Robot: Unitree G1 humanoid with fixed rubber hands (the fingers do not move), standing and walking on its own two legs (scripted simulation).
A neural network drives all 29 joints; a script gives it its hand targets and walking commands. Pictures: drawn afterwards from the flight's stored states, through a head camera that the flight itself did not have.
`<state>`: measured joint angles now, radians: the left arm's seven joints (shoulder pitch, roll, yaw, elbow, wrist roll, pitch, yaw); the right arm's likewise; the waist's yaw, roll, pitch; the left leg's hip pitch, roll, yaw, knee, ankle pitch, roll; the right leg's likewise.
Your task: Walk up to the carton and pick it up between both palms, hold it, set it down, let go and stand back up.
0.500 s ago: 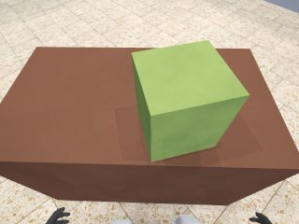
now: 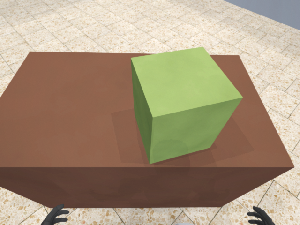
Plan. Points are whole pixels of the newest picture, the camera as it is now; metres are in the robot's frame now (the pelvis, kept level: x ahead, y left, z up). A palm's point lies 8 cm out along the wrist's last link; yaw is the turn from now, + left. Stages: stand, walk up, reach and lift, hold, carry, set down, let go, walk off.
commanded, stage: walk up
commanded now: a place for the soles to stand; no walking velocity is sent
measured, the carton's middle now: (175, 108) +0.42 -0.05 +0.05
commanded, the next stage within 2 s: none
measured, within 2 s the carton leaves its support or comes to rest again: neither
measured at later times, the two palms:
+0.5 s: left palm out of the picture +0.09 +0.28 -0.11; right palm out of the picture +0.08 -0.32 -0.10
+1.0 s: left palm out of the picture +0.10 +0.21 -0.11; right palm out of the picture +0.07 -0.41 -0.12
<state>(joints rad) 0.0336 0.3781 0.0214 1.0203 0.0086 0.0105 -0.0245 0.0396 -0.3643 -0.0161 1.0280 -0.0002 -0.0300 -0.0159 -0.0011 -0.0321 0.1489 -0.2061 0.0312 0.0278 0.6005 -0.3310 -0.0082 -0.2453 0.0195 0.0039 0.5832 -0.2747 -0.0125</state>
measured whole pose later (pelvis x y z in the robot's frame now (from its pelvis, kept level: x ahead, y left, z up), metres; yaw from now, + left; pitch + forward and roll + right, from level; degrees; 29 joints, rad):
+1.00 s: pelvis +0.01 -0.08 +0.00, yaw -1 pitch -4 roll -1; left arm 0.14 0.33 0.05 0.93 0.01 -0.02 -0.01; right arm 0.15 -0.41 -0.05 0.99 -0.01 -0.01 -0.03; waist 0.01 0.03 0.18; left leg -0.31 0.00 -0.05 0.75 -0.46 0.00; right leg -0.22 0.05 -0.05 0.59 -0.31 -0.06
